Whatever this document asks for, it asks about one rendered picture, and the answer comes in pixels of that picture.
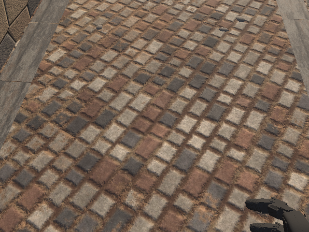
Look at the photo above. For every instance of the right robot hand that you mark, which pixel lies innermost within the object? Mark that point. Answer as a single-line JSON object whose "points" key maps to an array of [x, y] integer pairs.
{"points": [[293, 221]]}

